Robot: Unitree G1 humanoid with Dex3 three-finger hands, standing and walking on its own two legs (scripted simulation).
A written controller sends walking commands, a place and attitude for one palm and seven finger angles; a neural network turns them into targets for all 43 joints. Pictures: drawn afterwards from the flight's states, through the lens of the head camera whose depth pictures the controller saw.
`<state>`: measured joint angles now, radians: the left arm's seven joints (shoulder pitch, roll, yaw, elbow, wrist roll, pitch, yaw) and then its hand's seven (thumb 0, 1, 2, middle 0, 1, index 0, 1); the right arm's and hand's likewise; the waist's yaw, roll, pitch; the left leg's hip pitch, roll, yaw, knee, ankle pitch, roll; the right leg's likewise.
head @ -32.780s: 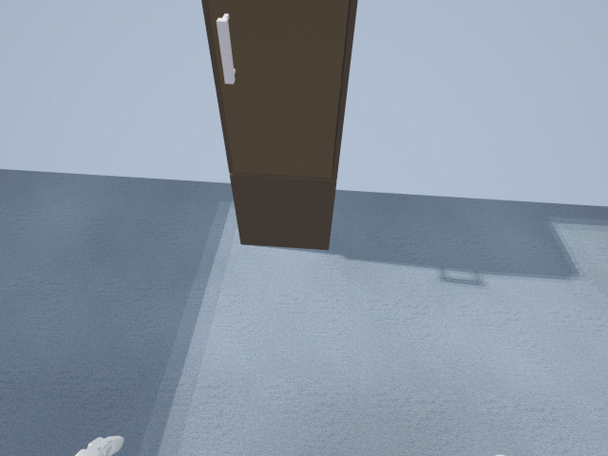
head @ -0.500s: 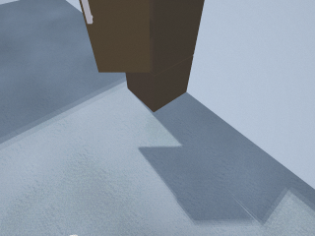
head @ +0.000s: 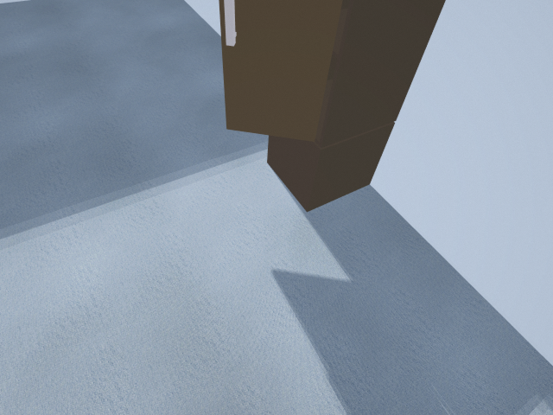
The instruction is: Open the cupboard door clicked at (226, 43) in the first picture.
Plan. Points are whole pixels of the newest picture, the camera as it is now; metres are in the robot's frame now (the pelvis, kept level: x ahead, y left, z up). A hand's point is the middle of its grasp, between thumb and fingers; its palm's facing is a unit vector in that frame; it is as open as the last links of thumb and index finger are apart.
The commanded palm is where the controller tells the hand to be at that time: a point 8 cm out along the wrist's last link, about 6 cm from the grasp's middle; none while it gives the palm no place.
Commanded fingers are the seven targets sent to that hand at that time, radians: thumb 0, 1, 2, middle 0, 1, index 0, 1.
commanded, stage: take the last steps up to it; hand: left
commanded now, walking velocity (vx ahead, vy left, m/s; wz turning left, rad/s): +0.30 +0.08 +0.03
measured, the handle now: (231, 12) +1.07 +0.23 +0.09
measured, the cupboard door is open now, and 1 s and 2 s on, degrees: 51 51 51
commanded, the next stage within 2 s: come to a stop and stand still in 1.16 s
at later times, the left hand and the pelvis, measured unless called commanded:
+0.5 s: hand (192, 347) +0.24 +0.16 -0.15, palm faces +0.10 -0.98 -0.17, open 7.3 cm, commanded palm none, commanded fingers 0.00 0.90 0.90 -0.20 -0.30 -0.20 -0.30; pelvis +0.15 -0.01 +0.00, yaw +3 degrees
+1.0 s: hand (165, 281) +0.36 +0.25 -0.16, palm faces +0.08 -0.98 -0.16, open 7.4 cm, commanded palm none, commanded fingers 0.00 0.90 0.90 -0.20 -0.30 -0.20 -0.30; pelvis +0.33 +0.07 +0.01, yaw +1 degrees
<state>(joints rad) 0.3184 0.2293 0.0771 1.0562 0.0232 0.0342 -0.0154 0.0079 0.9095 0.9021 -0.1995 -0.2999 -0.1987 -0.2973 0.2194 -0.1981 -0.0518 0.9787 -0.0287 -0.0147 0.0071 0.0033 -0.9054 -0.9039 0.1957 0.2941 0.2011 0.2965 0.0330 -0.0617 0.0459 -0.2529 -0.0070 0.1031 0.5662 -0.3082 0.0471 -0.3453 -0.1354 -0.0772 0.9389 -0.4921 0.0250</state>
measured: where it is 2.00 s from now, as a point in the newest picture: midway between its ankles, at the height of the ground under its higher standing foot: (260, 342)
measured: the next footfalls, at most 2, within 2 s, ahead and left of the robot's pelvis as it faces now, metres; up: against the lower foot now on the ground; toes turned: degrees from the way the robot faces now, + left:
right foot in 0.36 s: +0.22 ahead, -0.11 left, +0.00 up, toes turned -5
left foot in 0.74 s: +0.36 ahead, +0.16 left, +0.00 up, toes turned +11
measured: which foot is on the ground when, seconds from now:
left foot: down 0.00-0.36, up 0.38-0.72, down 0.74-1.00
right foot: up 0.00-0.34, down 0.36-0.76, up 0.78-1.00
